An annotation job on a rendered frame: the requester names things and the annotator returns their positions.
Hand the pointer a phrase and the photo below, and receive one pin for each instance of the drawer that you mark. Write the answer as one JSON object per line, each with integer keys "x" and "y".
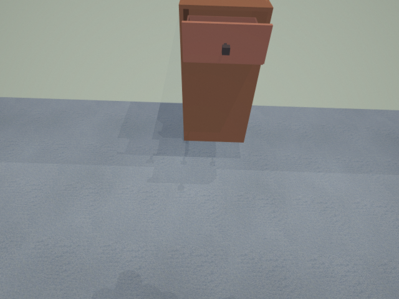
{"x": 204, "y": 36}

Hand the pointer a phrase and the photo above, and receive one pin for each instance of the handle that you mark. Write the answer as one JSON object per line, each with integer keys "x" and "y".
{"x": 225, "y": 49}

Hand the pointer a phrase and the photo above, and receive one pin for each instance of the cabinet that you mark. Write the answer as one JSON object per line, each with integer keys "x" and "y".
{"x": 217, "y": 98}

